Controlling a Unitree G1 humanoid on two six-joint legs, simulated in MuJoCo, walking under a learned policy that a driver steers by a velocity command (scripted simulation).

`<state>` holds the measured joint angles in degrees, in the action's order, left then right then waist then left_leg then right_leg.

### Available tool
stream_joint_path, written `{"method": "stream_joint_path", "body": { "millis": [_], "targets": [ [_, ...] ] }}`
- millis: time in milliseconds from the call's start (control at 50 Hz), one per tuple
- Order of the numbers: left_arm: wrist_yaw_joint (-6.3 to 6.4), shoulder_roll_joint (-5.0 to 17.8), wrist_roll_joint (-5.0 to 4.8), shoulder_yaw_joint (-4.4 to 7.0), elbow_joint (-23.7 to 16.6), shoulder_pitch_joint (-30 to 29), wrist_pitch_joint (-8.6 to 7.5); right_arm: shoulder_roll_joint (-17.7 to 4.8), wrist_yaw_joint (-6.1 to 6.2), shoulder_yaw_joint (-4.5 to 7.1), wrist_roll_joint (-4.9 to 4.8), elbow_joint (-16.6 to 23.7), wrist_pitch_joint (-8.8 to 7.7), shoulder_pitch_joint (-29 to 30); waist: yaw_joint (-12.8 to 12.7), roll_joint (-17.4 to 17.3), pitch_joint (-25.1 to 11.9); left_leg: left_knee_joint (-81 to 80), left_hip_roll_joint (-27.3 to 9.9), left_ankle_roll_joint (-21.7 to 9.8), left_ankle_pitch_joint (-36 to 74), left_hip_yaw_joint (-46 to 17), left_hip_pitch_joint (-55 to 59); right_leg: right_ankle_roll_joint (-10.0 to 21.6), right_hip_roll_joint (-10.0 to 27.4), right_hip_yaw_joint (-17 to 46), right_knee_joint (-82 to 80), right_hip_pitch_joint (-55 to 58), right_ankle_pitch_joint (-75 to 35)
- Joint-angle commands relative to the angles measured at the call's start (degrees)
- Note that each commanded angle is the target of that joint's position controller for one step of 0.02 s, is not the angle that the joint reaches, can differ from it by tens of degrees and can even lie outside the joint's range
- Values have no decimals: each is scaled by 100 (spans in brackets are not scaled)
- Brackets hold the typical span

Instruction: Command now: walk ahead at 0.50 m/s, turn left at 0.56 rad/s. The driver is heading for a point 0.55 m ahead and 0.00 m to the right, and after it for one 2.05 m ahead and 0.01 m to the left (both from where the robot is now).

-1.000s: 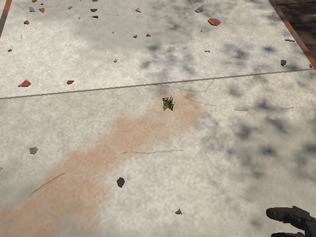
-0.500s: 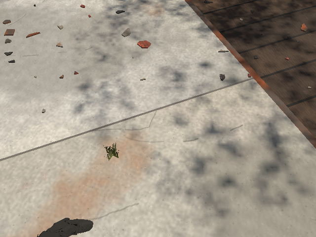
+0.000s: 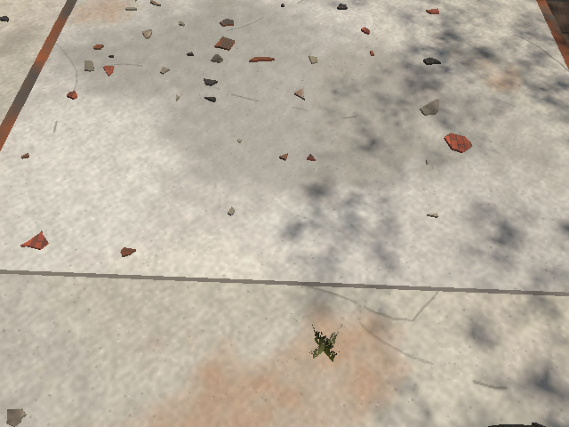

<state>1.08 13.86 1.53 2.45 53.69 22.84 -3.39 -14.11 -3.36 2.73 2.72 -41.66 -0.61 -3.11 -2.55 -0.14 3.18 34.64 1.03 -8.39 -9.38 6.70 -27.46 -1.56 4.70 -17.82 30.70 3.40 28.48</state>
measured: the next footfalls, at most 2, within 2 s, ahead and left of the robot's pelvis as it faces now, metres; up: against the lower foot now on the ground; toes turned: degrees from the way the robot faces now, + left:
right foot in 0.56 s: +0.49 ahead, -0.04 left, +0.00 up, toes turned +8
left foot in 1.14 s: +0.57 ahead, +0.14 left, +0.00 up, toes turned -15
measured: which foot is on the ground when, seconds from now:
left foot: down 0.00-0.58, up 0.60-1.00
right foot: up 0.00-0.54, down 0.56-1.00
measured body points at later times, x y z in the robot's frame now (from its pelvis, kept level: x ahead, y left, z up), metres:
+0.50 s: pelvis +0.27 +0.02 +0.02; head +0.30 +0.03 +0.47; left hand +0.43 +0.28 -0.08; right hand +0.30 -0.26 -0.11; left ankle +0.11 +0.06 -0.72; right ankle +0.45 -0.06 -0.69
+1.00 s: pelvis +0.45 +0.02 +0.03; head +0.49 +0.01 +0.47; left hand +0.51 +0.31 -0.09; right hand +0.60 -0.24 -0.09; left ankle +0.54 +0.17 -0.67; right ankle +0.45 -0.04 -0.72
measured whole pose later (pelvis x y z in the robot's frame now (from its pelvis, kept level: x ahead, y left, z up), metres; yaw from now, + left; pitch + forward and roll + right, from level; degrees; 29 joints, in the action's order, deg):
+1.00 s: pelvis +0.45 +0.02 +0.03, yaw -5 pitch +1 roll +0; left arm 0.4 15.8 0.7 4.0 47.5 18.8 0.6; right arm -15.4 1.4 1.1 1.0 -42.9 1.3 -6.7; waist -2.9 -1.8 3.3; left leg 48.7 -0.9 3.0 -15.6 -4.3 -31.1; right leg 5.6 -9.3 9.4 23.0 -11.8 10.8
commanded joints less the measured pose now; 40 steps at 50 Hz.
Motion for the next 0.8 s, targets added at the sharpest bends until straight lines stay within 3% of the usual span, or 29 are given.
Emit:
{"method": "stream_joint_path", "body": {
  "millis": [20, 40, 60, 80, 100, 140, 200, 300, 360, 440, 480, 500, 520, 540, 560, 580, 600, 620, 640, 660, 680, 740, 800],
  "targets": [
    [-104, 324, -22, 75, -868, 159, -36, -1830, 214, 571, -25, -226, -40, -1962, 647, -1592, -1721, -1233, -1917, -1419, -977, -4102, 4432, 76, -420, 635, 4835, -3905, 293],
    [-114, 807, 23, 155, -1016, -626, -101, -1726, 220, 563, -200, -161, 15, -2140, 1017, -555, -1810, -1826, -2010, -1432, -714, -4815, 4426, 107, -433, 1899, 5175, -4517, 86],
    [-134, 735, -71, 131, -1124, -897, -169, -1533, 271, 506, -204, -232, 25, -1836, 820, -336, -1016, -1840, -1935, -1305, -152, -3901, 3815, 176, -134, 1957, 4986, -4773, -557],
    [-115, 682, -74, 99, -1051, -808, -223, -1197, 291, 418, -222, -244, 0, -1601, 564, 11, -551, -1871, -1678, -1077, 647, -3310, 3034, 201, 74, 1933, 4420, -4465, -967],
    [-102, 661, -2, 105, -999, -749, -182, -1020, 305, 366, -240, -218, -41, -1360, 346, 89, -361, -1908, -1366, -896, 1188, -2854, 2506, 174, 181, 1966, 4050, -4109, -1046],
    [-122, 620, 130, 99, -963, -531, 25, -822, 295, 288, -283, -174, -138, -1201, 113, -19, -468, -2038, -1061, -812, 1785, -2400, 1993, 48, 212, 1975, 3673, -3540, -1053],
    [-172, 486, 136, 75, -1085, -788, 184, -985, 276, 326, -281, -250, -245, -1457, 118, -52, -380, -2208, -816, -787, 1766, -2192, 1780, -101, 161, 1844, 3101, -3695, -1393],
    [-211, 488, 104, 50, -1406, -1835, 186, -971, 300, 318, -284, -378, -245, -2030, 493, -274, -122, -2312, -708, -533, 1463, -2271, 2259, -189, 88, 1836, 1759, -4356, -2469],
    [-272, 405, 71, -10, -1475, -2239, 131, -832, 331, 249, -259, -524, -304, -2345, 712, -335, -76, -2293, -753, -336, 2023, -2029, 2670, -38, 24, 1688, 1039, -4272, -2967],
    [-323, 460, 5, -33, -1642, -2698, 72, -884, 387, 206, -159, -659, -344, -2550, 839, -379, 93, -2252, -1023, -258, 2542, -1859, 3240, 312, -136, 1514, 430, -4164, -2801],
    [-336, 540, -11, -5, -1596, -2464, 48, -949, 434, 199, -119, -696, -354, -2385, 626, -420, 118, -2078, -1147, -153, 3285, -1647, 3343, 557, -297, 1473, 149, -3689, -2384],
    [-315, 599, -24, 29, -1484, -2125, 43, -996, 453, 197, -106, -699, -365, -2269, 451, -450, -18, -1765, -1136, -64, 4167, -1492, 3341, 677, -489, 1406, 55, -3163, -2137],
    [-269, 700, -34, 85, -1308, -1592, 34, -1055, 459, 202, -77, -724, -364, -2212, 222, -454, -300, -1129, -1093, 9, 5019, -1343, 3388, 801, -725, 1329, 0, -2538, -1894],
    [-214, 763, -18, 141, -1031, -758, 3, -1083, 451, 196, -75, -737, -347, -2125, -170, -305, -716, -98, -925, 99, 5285, -1092, 3258, 952, -898, 1255, -337, -1625, -2009],
    [-153, 973, 90, 211, -830, 128, -46, -964, 461, 138, -116, -648, -371, -2095, -532, -70, -1201, 1315, -750, 224, 4097, -930, 2339, 1234, -194, 2089, -407, -296, -2133],
    [-122, 1706, 170, 417, -799, 545, -39, -522, 417, 48, -347, -471, -384, -2656, -285, 1317, -1874, 3864, 325, 653, 601, -420, 339, 2266, 1516, 4989, -571, 1246, -3036],
    [-202, 1335, -128, 349, -785, 109, 29, -844, 445, 101, -129, -482, -393, -2470, -69, 807, -1789, 4387, 509, 632, -1811, -921, -322, 2385, 1644, 5872, -1090, 1035, -4511],
    [-220, 1188, -224, 316, -892, -414, 34, -808, 443, 87, -95, -384, -384, -2066, 132, 420, -1047, 4423, 133, 664, -1470, -1135, -505, 2297, 1494, 4859, -965, 273, -4980],
    [-238, 906, -186, 250, -941, -657, 23, -804, 430, 62, -94, -320, -403, -1760, 156, 54, -683, 4192, -46, 703, -1258, -1086, -500, 2159, 1218, 4223, -1034, -290, -5675],
    [-220, 777, -182, 210, -918, -721, 18, -772, 415, 62, -93, -265, -357, -1605, 246, -6, -461, 3898, -188, 740, -1201, -1064, -450, 1965, 924, 3754, -1133, -674, -5975],
    [-197, 710, -202, 182, -860, -760, 22, -736, 402, 43, -52, -223, -263, -1626, 386, 96, -406, 3580, -268, 819, -1159, -1038, -254, 1806, 674, 3434, -1243, -1017, -6099],
    [-193, 953, -160, 245, -816, -672, 24, -578, 386, -1, -61, -196, -54, -1720, 520, 238, -638, 3064, -202, 1033, -1031, -873, 50, 1727, 399, 3079, -1256, -1387, -6665],
    [-162, 1053, -142, 285, -823, -545, 109, -559, 421, -14, -75, -65, 37, -1360, 435, 302, -717, 2515, -216, 1154, -693, -802, -120, 1588, 228, 3050, -1227, -1455, -6396]
  ]
}}
Keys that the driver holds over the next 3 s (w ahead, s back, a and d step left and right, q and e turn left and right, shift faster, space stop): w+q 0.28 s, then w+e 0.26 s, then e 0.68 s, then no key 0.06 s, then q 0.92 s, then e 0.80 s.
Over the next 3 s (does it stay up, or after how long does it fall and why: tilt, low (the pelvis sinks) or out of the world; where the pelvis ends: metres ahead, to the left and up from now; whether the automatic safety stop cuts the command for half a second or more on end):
stays up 0.44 0.11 0.03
